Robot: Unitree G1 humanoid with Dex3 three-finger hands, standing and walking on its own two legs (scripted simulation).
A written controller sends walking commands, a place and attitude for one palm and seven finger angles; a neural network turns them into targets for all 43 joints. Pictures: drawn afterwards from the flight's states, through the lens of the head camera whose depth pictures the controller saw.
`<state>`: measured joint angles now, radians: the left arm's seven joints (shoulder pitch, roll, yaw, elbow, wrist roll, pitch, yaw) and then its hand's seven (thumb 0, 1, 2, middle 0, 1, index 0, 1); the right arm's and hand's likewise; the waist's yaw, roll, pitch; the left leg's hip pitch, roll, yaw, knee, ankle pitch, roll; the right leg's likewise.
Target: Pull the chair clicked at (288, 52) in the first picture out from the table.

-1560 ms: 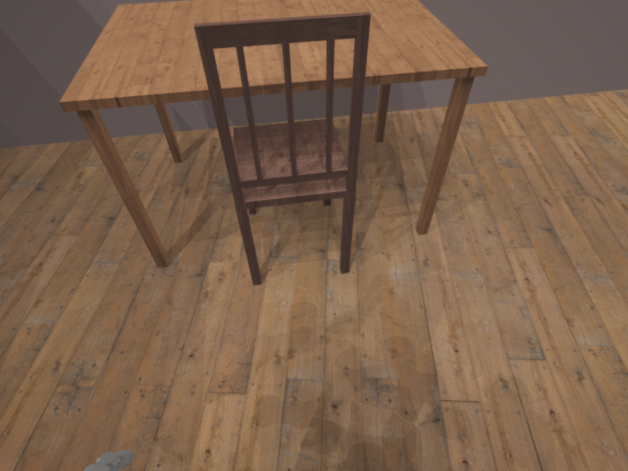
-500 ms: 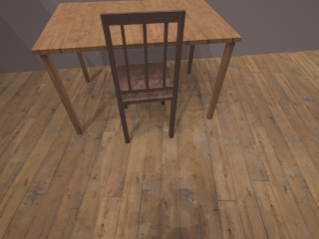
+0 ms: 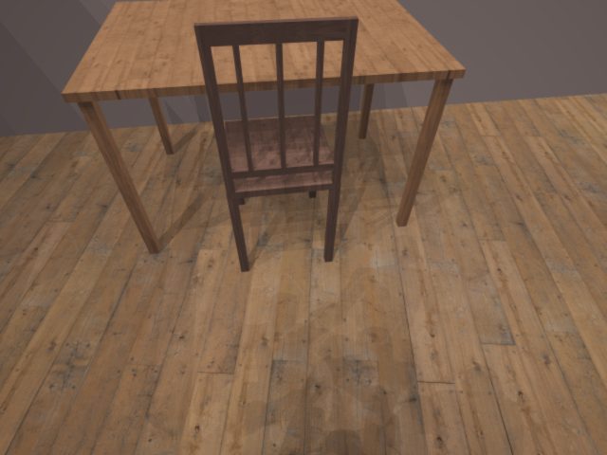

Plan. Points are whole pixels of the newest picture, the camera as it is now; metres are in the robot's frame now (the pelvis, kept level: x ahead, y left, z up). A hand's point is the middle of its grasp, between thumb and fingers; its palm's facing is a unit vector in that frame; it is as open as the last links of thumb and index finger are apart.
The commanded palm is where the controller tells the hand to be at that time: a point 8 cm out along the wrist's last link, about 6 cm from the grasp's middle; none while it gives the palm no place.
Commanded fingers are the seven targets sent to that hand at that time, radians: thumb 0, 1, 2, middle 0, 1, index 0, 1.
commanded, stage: walk to a spot facing it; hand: left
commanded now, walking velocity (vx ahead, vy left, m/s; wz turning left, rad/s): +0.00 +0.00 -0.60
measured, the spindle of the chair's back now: (281, 112) +0.97 +0.13 -0.06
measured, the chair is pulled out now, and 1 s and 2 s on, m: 0.00 0.00 0.00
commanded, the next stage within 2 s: none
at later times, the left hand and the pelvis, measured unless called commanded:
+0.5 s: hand out of the picture +0.05 +0.17 -0.18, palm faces -0.13 -0.95 -0.28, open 7.4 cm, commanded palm none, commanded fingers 0.00 0.90 0.90 -0.20 -0.30 -0.20 -0.30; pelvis -0.02 -0.03 -0.02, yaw -12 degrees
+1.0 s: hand out of the picture +0.15 +0.19 -0.18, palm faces -0.38 -0.90 -0.19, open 7.4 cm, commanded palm none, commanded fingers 0.00 0.90 0.90 -0.20 -0.30 -0.20 -0.30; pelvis +0.02 +0.02 +0.00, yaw -28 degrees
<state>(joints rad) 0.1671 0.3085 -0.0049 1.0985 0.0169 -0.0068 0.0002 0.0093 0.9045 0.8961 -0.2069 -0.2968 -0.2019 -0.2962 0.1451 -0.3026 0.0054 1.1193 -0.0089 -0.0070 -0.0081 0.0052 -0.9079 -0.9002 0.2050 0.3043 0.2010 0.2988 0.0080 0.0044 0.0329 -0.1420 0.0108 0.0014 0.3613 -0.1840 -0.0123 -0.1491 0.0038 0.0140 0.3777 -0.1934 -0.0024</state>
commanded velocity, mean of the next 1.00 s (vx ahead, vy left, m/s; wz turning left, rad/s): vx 0.14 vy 0.00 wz -0.60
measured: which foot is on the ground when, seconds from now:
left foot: down 0.00-0.42, up 0.44-0.88, down 0.90-1.00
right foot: down 0.00-0.90, up 0.92-1.00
